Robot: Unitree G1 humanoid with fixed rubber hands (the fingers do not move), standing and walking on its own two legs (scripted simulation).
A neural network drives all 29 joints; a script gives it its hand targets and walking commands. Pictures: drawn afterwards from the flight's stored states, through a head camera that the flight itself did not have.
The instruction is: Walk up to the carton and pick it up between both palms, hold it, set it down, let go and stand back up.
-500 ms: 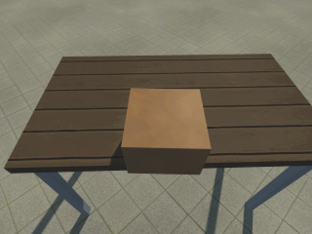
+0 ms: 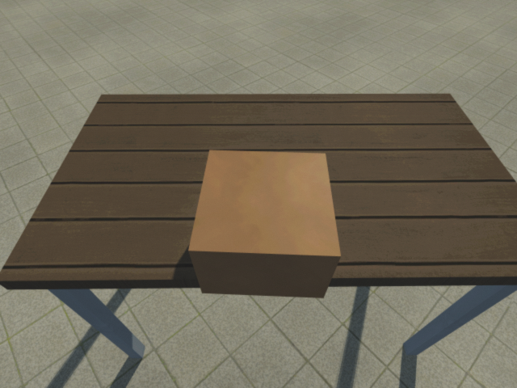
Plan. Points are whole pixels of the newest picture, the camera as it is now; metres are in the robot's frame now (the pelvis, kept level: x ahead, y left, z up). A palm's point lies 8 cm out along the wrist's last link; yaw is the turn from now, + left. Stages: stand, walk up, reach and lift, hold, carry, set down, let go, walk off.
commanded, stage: walk up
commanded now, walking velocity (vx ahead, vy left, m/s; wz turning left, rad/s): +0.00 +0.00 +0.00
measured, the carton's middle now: (264, 221) +0.39 +0.00 +0.01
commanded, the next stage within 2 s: stand in 0.04 s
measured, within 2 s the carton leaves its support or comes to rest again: neither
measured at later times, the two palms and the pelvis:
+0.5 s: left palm out of the picture -0.01 +0.18 -0.15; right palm out of the picture -0.01 -0.22 -0.16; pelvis +0.02 -0.02 +0.00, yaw +0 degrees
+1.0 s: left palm out of the picture -0.02 +0.18 -0.15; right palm out of the picture +0.00 -0.22 -0.16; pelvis +0.02 -0.02 +0.00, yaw +0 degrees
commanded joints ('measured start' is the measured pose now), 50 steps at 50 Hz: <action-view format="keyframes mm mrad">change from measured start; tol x2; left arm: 1 102 85 12 -13 0 -9 6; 50 165 91 13 -13 -3 -10 11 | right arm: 1 85 -75 -9 -6 1 -5 -5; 50 111 -60 1 10 5 3 -12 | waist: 1 0 -16 41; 50 9 -9 48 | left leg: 1 5 48 -31 -44 202 39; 50 -7 59 6 5 207 14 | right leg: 1 -76 -133 104 -90 345 -6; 25 -33 -139 102 -62 547 -5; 34 -30 -139 101 -59 569 -2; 50 -34 -135 97 -60 550 -4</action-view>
